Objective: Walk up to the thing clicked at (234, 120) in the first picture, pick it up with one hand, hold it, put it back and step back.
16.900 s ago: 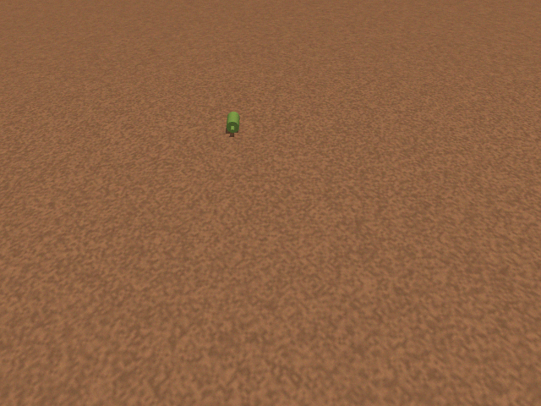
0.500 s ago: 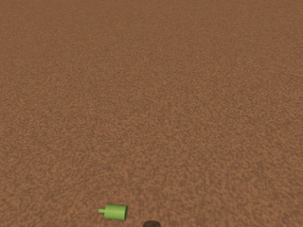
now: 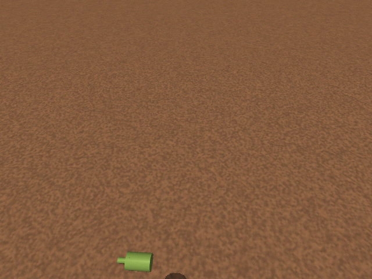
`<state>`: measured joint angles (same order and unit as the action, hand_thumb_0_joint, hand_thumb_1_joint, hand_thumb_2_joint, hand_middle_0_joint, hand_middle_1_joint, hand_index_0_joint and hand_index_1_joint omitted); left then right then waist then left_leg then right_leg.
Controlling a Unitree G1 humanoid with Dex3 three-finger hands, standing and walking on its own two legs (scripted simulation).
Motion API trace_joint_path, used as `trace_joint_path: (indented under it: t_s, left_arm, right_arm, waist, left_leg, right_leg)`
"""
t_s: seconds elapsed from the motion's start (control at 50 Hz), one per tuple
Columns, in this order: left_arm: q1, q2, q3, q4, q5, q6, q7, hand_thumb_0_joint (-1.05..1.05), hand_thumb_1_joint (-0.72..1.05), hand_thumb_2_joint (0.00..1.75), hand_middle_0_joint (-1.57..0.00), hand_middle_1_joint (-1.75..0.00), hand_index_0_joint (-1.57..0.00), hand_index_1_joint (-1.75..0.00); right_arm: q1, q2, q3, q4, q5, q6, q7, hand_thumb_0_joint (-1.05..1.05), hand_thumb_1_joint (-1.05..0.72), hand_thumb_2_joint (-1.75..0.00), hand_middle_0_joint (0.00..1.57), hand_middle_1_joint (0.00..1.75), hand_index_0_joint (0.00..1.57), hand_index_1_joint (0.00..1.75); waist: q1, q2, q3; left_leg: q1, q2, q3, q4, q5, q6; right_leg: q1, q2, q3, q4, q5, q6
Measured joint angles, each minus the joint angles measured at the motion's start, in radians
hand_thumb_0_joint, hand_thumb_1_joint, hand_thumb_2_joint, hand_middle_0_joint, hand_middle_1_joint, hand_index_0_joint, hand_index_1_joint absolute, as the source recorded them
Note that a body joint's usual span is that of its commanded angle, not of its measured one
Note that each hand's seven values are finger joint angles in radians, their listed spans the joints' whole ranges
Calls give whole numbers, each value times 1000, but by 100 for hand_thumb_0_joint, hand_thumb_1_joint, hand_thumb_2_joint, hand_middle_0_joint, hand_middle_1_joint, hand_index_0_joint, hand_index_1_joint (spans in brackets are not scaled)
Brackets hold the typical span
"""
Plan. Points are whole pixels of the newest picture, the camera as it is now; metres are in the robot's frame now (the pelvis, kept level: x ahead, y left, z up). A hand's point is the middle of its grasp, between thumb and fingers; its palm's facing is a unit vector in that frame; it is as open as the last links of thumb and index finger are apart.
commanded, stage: walk up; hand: left
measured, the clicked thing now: (134, 261) +0.40 +0.28 -0.74
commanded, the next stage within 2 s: stand in 0.52 s
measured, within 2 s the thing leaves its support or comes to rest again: neither
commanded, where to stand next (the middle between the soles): +0.05 +0.00 m, yaw +0 degrees
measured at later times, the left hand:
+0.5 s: hand out of the picture +0.08 +0.26 -0.15, palm faces -0.02 -0.93 -0.37, open 7.4 cm
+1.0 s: hand out of the picture +0.08 +0.24 -0.16, palm faces -0.03 -0.94 -0.34, open 7.4 cm
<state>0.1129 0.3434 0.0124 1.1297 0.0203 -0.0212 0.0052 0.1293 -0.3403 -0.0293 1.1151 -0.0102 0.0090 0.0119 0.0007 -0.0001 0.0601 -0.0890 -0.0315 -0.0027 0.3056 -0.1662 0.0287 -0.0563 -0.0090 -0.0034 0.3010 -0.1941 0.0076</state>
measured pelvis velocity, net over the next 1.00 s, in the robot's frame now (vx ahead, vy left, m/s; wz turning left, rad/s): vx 0.01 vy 0.00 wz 0.00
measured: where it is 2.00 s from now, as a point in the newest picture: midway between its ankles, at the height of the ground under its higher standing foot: outside the picture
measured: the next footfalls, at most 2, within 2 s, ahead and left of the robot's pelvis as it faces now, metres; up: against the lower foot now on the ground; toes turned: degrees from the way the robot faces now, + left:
none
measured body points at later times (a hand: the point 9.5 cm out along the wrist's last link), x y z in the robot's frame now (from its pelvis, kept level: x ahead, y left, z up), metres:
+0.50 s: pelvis +0.00 +0.00 +0.00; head +0.01 +0.00 +0.45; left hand +0.08 +0.31 -0.13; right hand +0.08 -0.30 -0.14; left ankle +0.00 +0.10 -0.75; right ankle -0.02 -0.12 -0.75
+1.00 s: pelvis +0.01 +0.00 +0.00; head +0.01 +0.00 +0.45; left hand +0.08 +0.29 -0.13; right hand +0.08 -0.31 -0.13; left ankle +0.00 +0.10 -0.75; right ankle -0.02 -0.12 -0.75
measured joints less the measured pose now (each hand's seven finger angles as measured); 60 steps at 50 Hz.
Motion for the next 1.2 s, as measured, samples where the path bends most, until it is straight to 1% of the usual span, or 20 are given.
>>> trace_joint_path:
  t_s: [0.28,0.52,0.64,0.78,1.2]
  left_arm:
    - [-5,9,-4,-1,3,0,1,0,91,90,-20,-29,-21,-30]
    - [-2,7,-6,-1,3,-3,3,0,90,90,-20,-29,-21,-30]
    - [0,3,-12,-5,-6,0,3,0,91,90,-20,-29,-21,-30]
    - [3,-7,-17,-8,-5,3,-1,0,91,90,-20,-29,-21,-30]
    - [11,1,-15,-7,-5,5,-3,0,91,90,-20,-29,-21,-30]
  right_arm:
    - [-9,-1,-2,-3,-1,-6,1,1,-90,-90,21,30,20,30]
    - [-14,-7,-1,-5,3,-5,1,1,-90,-90,21,30,20,30]
    - [-22,-7,14,2,5,-20,-6,1,-90,-90,21,30,20,30]
    - [-25,-8,25,8,6,-26,-10,1,-90,-90,21,30,20,30]
    - [-15,-12,36,16,6,-29,-12,1,-90,-90,21,30,20,30]
  waist:
    - [0,10,-8]
    - [0,12,-11]
    - [-5,5,-10]
    - [-7,1,-9]
    - [-7,7,-12]
  left_leg:
    - [-11,-10,3,-5,5,7]
    - [-9,-8,-2,1,-5,4]
    - [-7,-4,-4,-3,-3,0]
    - [-7,1,-5,-8,-1,-4]
    - [-9,7,-8,-6,2,-10]
  right_leg:
    - [-18,-10,3,11,-3,7]
    - [-11,-8,-2,10,-11,4]
    - [-6,-4,-4,-3,-6,2]
    - [-3,1,-4,-14,0,-1]
    - [-3,7,-7,-14,4,-7]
